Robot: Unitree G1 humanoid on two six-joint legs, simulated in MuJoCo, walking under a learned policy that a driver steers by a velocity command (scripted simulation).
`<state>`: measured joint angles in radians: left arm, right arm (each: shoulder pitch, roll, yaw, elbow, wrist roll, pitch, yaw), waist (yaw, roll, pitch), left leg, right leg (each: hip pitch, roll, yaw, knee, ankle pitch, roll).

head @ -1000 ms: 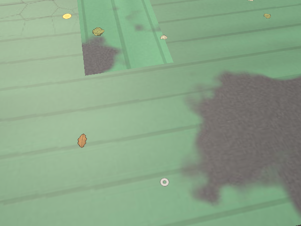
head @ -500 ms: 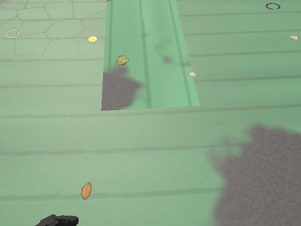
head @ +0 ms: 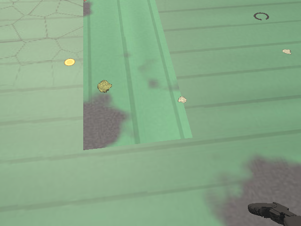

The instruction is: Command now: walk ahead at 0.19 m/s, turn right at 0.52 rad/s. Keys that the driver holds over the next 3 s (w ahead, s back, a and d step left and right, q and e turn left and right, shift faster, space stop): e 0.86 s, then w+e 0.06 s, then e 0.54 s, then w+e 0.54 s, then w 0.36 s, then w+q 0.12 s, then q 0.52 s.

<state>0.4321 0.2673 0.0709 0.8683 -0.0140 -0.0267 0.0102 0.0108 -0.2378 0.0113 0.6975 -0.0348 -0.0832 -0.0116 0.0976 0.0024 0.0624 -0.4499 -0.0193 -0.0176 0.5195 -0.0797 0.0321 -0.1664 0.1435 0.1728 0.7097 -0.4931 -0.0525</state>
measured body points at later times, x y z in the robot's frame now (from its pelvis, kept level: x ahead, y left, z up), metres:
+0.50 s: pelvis +0.04 -0.02 +0.01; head +0.05 -0.05 +0.45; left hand +0.26 +0.19 -0.08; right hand +0.04 -0.31 -0.13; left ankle +0.10 +0.10 -0.69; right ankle +0.02 -0.10 -0.73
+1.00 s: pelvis +0.05 +0.01 +0.02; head +0.08 +0.01 +0.46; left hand +0.30 +0.18 -0.11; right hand +0.00 -0.29 -0.07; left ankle +0.10 +0.09 -0.73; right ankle +0.00 -0.09 -0.68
